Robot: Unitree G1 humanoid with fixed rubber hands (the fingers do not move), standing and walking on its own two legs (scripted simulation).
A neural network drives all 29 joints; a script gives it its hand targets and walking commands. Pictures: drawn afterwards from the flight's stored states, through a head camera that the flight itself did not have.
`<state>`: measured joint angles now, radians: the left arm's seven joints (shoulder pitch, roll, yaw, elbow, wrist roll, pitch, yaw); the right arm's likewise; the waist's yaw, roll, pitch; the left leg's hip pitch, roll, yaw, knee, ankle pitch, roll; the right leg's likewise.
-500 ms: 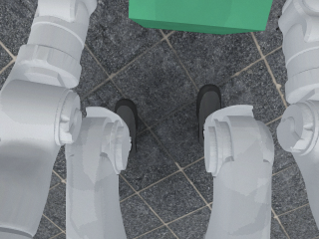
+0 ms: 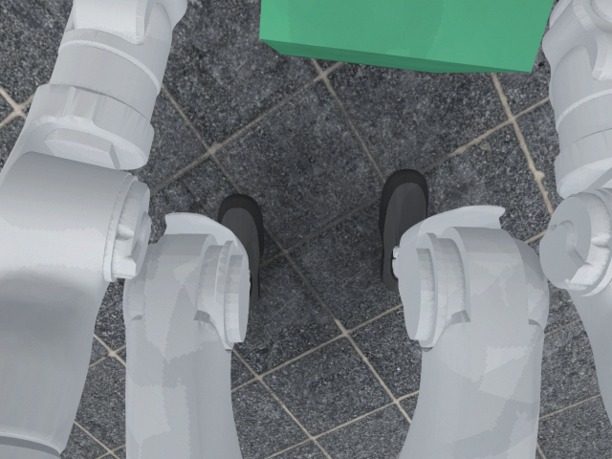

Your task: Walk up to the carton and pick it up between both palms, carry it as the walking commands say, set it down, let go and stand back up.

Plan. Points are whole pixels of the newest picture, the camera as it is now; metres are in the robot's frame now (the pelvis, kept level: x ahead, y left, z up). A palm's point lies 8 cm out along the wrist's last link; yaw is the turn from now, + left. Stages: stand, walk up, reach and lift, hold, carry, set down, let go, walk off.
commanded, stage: reach and lift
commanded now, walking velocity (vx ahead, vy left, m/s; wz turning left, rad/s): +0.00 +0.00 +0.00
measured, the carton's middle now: out of the picture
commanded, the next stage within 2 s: none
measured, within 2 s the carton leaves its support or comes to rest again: leaves its support in 1.18 s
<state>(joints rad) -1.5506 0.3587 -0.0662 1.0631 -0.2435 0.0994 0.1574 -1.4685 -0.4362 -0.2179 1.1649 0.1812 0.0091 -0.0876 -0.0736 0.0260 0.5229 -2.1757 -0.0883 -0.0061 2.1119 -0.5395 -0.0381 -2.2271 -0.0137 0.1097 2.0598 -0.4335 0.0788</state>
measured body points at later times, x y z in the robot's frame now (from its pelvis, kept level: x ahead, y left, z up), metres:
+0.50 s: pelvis +0.00 +0.00 +0.00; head +0.39 -0.03 +0.21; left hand +0.57 +0.05 -0.21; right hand +0.52 -0.26 -0.22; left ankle +0.13 +0.12 -0.36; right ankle +0.15 -0.15 -0.36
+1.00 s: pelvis +0.00 +0.00 -0.01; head +0.38 -0.03 +0.21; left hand +0.57 +0.06 -0.21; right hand +0.52 -0.25 -0.22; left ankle +0.13 +0.12 -0.36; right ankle +0.15 -0.15 -0.36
